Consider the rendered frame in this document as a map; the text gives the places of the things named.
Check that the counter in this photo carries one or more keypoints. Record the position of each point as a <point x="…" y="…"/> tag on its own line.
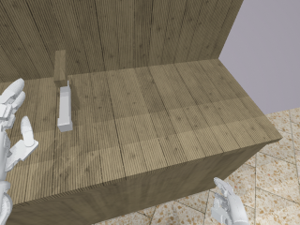
<point x="155" y="115"/>

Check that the right robot hand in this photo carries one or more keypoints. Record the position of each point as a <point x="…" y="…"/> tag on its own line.
<point x="232" y="209"/>

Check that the left robot hand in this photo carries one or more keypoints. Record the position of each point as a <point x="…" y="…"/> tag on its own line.
<point x="10" y="102"/>

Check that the tap lever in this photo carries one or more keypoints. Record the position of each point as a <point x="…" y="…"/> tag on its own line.
<point x="64" y="122"/>

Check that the robot left forearm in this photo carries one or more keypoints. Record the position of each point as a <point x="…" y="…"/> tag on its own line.
<point x="6" y="203"/>

